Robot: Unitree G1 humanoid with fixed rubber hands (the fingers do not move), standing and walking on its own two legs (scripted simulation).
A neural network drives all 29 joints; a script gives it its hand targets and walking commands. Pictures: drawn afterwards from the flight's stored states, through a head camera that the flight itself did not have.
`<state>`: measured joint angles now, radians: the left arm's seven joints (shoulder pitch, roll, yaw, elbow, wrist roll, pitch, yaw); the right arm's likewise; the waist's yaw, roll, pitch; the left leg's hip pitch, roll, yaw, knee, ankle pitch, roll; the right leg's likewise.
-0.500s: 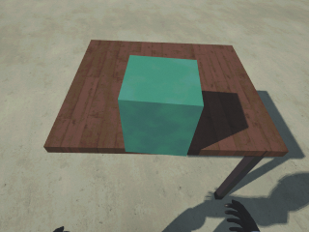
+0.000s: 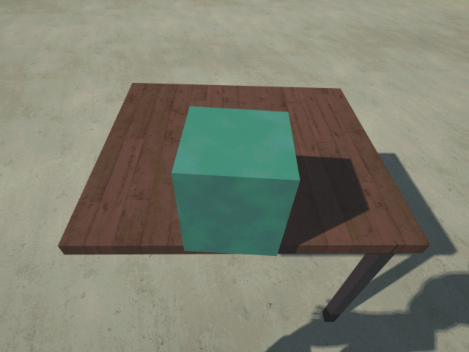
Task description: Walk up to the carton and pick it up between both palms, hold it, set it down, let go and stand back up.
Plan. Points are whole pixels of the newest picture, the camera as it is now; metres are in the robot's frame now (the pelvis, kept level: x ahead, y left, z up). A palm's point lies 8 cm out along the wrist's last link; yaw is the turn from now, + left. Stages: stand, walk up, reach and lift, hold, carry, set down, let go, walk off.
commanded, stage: walk up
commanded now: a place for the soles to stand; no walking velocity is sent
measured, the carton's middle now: (234, 183) +0.46 +0.00 +0.02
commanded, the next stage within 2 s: reach and lift in 1.38 s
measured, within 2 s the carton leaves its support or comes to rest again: neither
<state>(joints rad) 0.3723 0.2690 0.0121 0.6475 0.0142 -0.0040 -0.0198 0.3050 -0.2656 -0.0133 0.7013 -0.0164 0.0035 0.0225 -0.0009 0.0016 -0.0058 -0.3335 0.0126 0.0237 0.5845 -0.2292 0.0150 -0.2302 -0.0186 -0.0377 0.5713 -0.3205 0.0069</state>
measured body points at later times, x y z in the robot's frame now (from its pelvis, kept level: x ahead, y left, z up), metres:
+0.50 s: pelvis +0.04 +0.01 +0.00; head +0.05 +0.01 +0.45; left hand +0.15 +0.27 -0.11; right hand +0.17 -0.25 -0.10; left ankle +0.05 +0.11 -0.73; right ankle -0.01 -0.13 -0.73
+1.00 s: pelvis +0.02 +0.01 +0.00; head +0.03 +0.01 +0.45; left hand +0.11 +0.27 -0.11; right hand +0.15 -0.25 -0.11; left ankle +0.05 +0.11 -0.73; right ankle -0.01 -0.13 -0.73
